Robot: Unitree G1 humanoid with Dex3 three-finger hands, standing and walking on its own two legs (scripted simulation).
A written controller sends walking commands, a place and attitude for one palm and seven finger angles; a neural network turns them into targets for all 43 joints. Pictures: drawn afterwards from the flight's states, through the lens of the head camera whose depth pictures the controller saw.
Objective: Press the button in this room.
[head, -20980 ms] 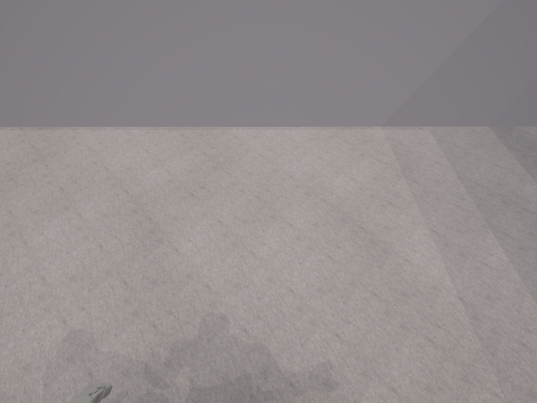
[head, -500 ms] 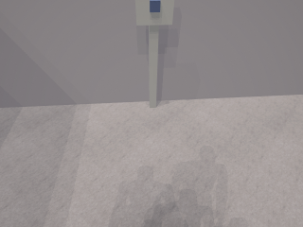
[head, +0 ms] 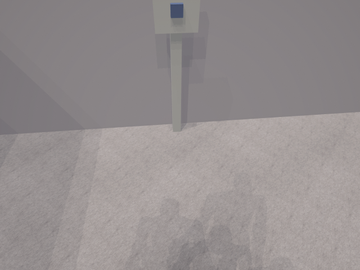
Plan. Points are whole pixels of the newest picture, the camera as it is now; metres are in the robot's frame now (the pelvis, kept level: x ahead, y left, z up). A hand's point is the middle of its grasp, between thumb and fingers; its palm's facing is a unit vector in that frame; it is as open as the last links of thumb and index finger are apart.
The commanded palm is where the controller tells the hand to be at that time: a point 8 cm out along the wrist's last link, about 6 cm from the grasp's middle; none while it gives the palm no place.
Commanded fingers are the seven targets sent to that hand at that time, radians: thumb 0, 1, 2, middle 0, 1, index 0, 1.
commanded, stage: stand and wait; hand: left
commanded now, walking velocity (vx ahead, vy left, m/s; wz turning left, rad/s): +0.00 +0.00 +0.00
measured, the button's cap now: (176, 10) +1.15 +0.09 +0.11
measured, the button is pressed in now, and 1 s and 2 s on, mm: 0 0 0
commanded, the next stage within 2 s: look at it before walking up in 0.22 s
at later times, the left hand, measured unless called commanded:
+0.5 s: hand out of the picture +0.01 +0.17 -0.17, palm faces +0.02 -0.98 -0.20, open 7.4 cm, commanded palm none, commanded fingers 0.00 0.90 0.90 -0.20 -0.30 -0.20 -0.30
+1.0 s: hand out of the picture +0.05 +0.23 -0.16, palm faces +0.00 -0.95 -0.31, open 7.4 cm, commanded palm none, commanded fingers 0.00 0.90 0.90 -0.20 -0.30 -0.20 -0.30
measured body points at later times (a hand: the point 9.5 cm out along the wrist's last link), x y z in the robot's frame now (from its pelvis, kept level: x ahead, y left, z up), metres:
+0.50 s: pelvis +0.00 -0.01 +0.00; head +0.01 -0.01 +0.45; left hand +0.01 +0.22 -0.16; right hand +0.00 -0.23 -0.16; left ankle -0.05 +0.11 -0.74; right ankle +0.01 -0.11 -0.74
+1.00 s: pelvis -0.01 -0.01 +0.00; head +0.00 -0.01 +0.45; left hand +0.06 +0.28 -0.13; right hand +0.05 -0.29 -0.14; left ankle -0.05 +0.11 -0.74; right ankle +0.01 -0.11 -0.74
